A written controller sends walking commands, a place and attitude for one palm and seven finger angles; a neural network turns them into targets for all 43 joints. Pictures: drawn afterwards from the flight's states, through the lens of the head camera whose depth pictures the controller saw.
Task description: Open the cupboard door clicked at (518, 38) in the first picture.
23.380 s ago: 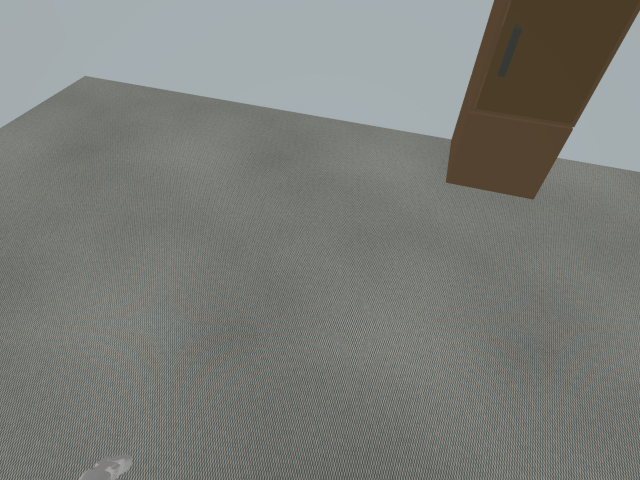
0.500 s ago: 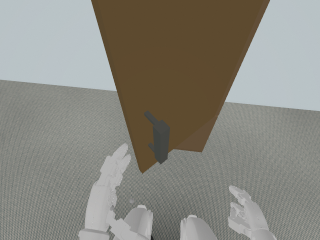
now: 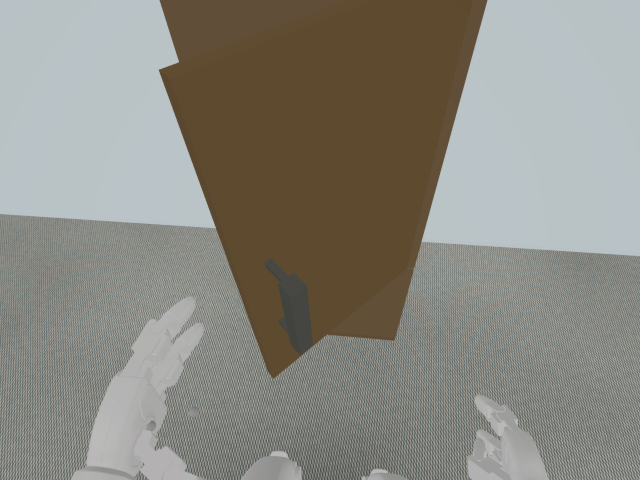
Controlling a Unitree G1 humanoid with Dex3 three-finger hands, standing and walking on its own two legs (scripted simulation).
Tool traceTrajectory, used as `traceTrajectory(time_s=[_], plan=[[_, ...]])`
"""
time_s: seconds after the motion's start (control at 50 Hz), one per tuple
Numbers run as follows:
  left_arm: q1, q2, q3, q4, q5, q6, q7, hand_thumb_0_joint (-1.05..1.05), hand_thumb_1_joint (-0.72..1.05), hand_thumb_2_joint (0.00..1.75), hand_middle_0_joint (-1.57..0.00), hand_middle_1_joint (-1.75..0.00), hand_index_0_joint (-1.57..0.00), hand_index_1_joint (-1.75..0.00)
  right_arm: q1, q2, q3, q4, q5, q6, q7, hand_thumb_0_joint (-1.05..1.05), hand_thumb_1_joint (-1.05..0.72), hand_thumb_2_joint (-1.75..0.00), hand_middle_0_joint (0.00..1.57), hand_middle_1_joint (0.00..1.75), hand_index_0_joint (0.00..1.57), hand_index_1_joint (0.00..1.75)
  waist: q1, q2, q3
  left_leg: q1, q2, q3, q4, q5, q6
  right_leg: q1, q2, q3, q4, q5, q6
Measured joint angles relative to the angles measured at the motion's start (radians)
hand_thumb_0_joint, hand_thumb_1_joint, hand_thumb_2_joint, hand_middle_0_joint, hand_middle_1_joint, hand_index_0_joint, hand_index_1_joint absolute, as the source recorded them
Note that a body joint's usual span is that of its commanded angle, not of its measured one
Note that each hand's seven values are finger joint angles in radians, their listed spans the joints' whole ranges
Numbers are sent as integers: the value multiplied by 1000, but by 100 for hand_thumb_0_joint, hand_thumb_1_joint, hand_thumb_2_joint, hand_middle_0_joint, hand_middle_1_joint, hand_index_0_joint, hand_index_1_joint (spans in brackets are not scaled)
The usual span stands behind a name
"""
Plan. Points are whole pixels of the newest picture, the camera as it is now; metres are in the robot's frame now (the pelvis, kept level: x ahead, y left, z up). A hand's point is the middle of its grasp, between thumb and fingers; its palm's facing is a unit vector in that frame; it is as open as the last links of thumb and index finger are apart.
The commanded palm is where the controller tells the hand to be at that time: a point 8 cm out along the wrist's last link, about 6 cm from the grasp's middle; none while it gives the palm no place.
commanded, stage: draw the hand back to the body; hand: left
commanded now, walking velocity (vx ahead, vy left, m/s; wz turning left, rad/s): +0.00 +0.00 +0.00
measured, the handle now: (288, 308) +0.35 +0.07 +0.00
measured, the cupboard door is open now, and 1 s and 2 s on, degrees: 47 47 47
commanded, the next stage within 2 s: step back with the hand held close in 1.20 s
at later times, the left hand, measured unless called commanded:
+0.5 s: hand (32, 353) +0.21 +0.26 +0.16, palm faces +0.26 -0.89 -0.37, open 13.0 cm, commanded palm +0.17 +0.30 +0.20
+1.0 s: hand out of the picture +0.22 +0.32 +0.26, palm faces +0.44 -0.81 -0.38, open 7.7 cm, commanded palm +0.17 +0.36 +0.27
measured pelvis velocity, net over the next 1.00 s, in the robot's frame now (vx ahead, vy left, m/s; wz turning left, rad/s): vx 0.03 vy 0.06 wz -0.01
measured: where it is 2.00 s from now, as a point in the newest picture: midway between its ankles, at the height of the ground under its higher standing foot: outside the picture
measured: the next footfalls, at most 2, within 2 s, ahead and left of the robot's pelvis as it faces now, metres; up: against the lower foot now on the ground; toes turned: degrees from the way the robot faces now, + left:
none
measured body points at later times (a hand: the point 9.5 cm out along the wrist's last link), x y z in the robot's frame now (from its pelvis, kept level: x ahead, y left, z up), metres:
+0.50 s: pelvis +0.03 +0.04 +0.07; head +0.01 +0.02 +0.52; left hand +0.19 +0.30 +0.19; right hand +0.22 -0.17 +0.00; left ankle +0.03 +0.11 -0.65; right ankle +0.00 -0.05 -0.65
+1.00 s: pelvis +0.03 +0.06 +0.09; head +0.01 +0.04 +0.54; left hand +0.19 +0.36 +0.28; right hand +0.22 -0.16 +0.01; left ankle +0.03 +0.11 -0.65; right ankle +0.00 -0.05 -0.65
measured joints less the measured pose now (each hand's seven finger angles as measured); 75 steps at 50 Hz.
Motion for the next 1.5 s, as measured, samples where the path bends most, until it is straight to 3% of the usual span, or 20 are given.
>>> traceTrajectory(time_s=[0.14, 0.2, 0.28, 0.36, 0.48, 0.7, 0.9, 1.04, 1.34, 1.5], plan=[[36, 47, 86, -50, -67, -24, -43, -1, -47, 31, -16, -30, -15, -30, 6, -29, -28, 8, 13, -25, -14, 1, -91, -90, 20, 30, 20, 30, -7, -4, 13, 103, 6, -11, -69, 13, 3, 113, 12, -2, -94, 29, 4], [57, 75, 81, -95, 25, 75, 68, -1, -41, 33, -16, -30, -15, -30, 12, -27, -35, 6, 14, 1, -43, 2, -91, -90, 20, 30, 20, 30, 7, 0, 14, 179, 2, 0, -136, 33, 9, 186, 10, 13, -162, 53, -1], [99, 74, 52, -123, 97, 202, 185, -1, -31, 38, -16, -30, -16, -30, 12, -20, -25, 4, 11, 24, -70, 2, -91, -90, 20, 30, 20, 30, 15, 20, 28, 289, -5, 11, -251, 74, 26, 295, 5, 33, -280, 101, 20], [94, 97, 46, -129, 127, 270, 246, -1, -19, 43, -17, -30, -16, -30, 11, -9, 3, 22, 8, 14, -87, 1, -91, -90, 20, 30, 20, 30, 32, 18, 55, 382, -17, 15, -346, 111, 39, 389, -5, 43, -375, 139, 29], [28, 122, 96, -153, 137, 315, 288, -1, 1, 52, -18, -30, -17, -30, -6, 3, 41, 67, 4, -36, -79, 1, -91, -90, 20, 30, 20, 30, 51, 18, 91, 495, -36, 15, -440, 142, 56, 505, -20, 49, -474, 173, 46], [-29, 148, 223, -228, 124, 316, 268, 0, 39, 68, -19, -30, -19, -30, -49, 13, 49, 137, -14, -87, -26, 1, -90, -90, 20, 30, 20, 30, 63, 22, 134, 668, -57, 32, -599, 196, 76, 673, -38, 76, -630, 232, 73], [-102, 173, 361, -253, 115, 296, 271, 1, 73, 82, -20, -30, -20, -31, -62, -11, 23, 184, -23, -107, -1, 1, -91, -90, 20, 30, 20, 30, 74, 12, 181, 745, -61, 33, -691, 245, 77, 748, -42, 81, -722, 284, 78], [-87, 131, 327, -220, 118, 294, 256, 1, 85, 88, -21, -30, -20, -30, -62, -16, 5, 196, -27, -95, 9, 1, -91, -90, 20, 30, 20, 30, 65, 10, 202, 763, -60, 36, -727, 273, 74, 757, -41, 85, -743, 305, 74], [-88, 146, 339, -210, 111, 275, 260, 1, 89, 90, -21, -30, -21, -31, -64, -3, 5, 226, -22, -114, -9, 2, -91, -90, 20, 30, 20, 30, 64, 17, 207, 785, -36, 22, -734, 282, 46, 783, -16, 73, -757, 315, 41], [-66, 149, 363, -193, 133, 228, 262, 1, 89, 90, -21, -30, -21, -31, -91, -22, -12, 207, -31, -68, -11, 1, -91, -90, 20, 30, 20, 30, 30, 23, 211, 713, -15, 9, -708, 285, 31, 727, 6, 59, -764, 333, 27]])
